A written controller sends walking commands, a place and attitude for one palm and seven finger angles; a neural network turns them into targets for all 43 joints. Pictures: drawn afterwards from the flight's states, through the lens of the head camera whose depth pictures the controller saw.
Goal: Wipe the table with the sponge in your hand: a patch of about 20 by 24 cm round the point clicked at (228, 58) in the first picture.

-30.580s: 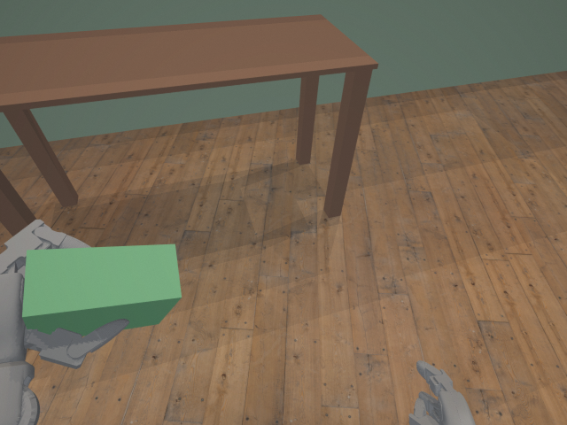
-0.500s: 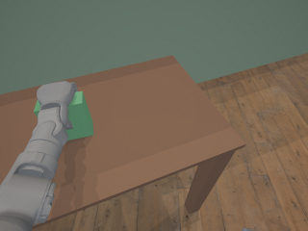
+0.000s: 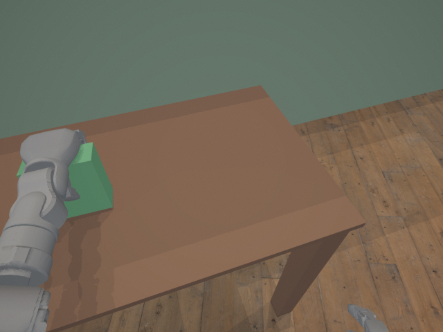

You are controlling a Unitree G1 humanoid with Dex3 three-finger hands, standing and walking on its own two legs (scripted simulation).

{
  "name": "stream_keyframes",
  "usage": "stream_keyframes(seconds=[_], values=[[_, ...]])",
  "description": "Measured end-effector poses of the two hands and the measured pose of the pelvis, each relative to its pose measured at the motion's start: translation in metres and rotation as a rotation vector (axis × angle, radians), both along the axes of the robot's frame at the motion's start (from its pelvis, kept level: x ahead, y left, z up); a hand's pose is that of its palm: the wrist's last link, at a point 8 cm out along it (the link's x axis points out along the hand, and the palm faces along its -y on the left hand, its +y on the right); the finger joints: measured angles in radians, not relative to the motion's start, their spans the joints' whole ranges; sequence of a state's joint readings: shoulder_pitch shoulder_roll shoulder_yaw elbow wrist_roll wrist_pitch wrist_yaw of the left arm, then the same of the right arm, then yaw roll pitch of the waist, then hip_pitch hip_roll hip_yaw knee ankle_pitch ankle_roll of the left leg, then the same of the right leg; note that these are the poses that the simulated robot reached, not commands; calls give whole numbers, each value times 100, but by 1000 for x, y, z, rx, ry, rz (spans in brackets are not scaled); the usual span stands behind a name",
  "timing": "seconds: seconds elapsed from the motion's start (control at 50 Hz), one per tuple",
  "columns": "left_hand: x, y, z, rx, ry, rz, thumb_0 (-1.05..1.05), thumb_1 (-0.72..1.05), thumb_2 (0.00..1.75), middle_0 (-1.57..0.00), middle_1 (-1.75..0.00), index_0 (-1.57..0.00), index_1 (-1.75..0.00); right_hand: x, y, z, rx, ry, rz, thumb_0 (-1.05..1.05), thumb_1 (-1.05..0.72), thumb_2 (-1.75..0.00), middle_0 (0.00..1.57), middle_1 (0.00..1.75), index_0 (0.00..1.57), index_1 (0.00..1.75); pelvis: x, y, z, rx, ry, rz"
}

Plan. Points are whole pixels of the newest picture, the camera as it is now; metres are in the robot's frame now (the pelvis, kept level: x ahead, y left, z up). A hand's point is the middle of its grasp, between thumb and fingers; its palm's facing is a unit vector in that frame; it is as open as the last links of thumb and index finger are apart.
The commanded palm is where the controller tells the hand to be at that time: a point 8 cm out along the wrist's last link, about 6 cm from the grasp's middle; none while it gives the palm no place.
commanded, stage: wipe back along the first lane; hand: left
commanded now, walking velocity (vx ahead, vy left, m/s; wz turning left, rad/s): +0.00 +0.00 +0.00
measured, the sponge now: (75, 190) +0.36 +0.33 +0.04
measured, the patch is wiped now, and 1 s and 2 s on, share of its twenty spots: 1.00 1.00 1.00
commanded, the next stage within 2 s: lift the sponge slowly off the table in 1.68 s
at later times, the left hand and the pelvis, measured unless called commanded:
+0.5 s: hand (52, 191) +0.33 +0.33 +0.09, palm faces -0.02 -0.03 -1.00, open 10.1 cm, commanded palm +0.29 +0.32 +0.12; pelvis -0.01 +0.01 +0.00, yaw +0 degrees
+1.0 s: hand (54, 206) +0.30 +0.31 +0.09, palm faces +0.01 -0.03 -1.00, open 10.1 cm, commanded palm +0.25 +0.30 +0.12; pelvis -0.01 +0.01 +0.00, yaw +0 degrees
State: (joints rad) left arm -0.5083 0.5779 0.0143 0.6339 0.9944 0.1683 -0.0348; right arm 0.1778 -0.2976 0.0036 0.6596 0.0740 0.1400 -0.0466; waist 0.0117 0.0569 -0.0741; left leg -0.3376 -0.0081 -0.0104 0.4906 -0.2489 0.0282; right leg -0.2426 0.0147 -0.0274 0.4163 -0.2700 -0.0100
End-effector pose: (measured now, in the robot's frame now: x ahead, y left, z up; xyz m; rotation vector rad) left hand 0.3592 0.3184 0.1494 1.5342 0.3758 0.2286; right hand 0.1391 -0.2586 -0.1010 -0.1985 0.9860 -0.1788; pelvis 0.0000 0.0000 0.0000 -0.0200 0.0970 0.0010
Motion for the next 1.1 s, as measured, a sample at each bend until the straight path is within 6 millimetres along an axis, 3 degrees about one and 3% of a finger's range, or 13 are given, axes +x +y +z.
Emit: stream_keyframes(seconds=[0.22,0.44,0.62,0.84,1.1], values=[[-19,14,-3,-7,-17,0,1,-51,106,-73,-134,-75,-133,3,0,-1,4,6,3,1,-90,-90,20,30,20,30,2,1,-1,-3,2,-3],[-47,7,-5,-2,-65,-6,0,-50,105,-71,-135,-74,-134,8,17,0,40,-26,27,1,-90,-90,20,30,20,30,-6,8,-1,-4,-24,3],[-56,2,-7,4,-60,1,0,-49,105,-70,-135,-73,-135,15,33,5,62,-71,63,1,-90,-90,20,30,20,30,-14,10,-1,-5,-38,7],[-69,-3,-7,0,-83,-6,0,-49,105,-70,-136,-72,-136,16,35,5,71,-83,74,1,-90,-90,20,30,20,30,-13,11,-1,-5,-47,4],[-93,-17,-7,-1,-102,-10,0,-48,105,-69,-136,-71,-136,44,38,10,93,-143,110,1,-90,-90,20,30,20,30,-5,7,-1,1,-64,3]])
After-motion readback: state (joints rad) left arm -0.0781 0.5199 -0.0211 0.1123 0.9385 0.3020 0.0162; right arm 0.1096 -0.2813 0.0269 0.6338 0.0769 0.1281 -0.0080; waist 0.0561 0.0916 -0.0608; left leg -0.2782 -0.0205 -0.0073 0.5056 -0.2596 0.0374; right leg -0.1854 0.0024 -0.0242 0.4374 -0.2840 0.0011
